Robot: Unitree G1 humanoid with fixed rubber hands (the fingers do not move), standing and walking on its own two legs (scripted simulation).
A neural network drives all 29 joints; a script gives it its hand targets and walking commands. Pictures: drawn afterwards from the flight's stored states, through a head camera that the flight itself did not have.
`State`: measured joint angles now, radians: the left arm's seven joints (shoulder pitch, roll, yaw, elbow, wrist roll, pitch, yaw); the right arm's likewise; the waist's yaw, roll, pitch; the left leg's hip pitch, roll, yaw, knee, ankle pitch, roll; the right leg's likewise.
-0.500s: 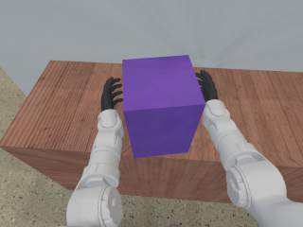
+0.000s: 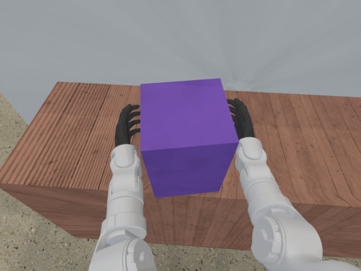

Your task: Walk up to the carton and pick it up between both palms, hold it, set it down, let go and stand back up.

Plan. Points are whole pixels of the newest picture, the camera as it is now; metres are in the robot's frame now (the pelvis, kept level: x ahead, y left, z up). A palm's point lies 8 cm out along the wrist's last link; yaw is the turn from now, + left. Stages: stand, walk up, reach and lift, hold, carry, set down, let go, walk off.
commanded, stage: reach and lift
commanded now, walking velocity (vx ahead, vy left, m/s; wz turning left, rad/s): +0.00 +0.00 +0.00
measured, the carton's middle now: (184, 144) +0.41 +0.05 +0.02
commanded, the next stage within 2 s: none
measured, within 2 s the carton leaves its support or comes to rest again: leaves its support in 0.52 s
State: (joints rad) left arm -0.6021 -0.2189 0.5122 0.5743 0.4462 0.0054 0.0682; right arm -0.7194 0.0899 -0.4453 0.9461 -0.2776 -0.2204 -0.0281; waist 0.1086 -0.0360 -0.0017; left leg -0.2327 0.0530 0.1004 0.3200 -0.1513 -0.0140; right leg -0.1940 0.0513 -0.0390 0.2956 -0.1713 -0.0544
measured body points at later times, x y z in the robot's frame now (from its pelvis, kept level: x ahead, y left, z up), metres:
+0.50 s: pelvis +0.00 -0.01 +0.00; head +0.04 +0.01 +0.45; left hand +0.37 +0.19 +0.08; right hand +0.42 -0.08 +0.07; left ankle +0.00 +0.13 -0.75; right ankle -0.02 -0.08 -0.75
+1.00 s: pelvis -0.02 -0.01 +0.00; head +0.00 +0.01 +0.45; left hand +0.36 +0.20 +0.10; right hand +0.40 -0.07 +0.10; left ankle +0.00 +0.13 -0.75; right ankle -0.02 -0.08 -0.75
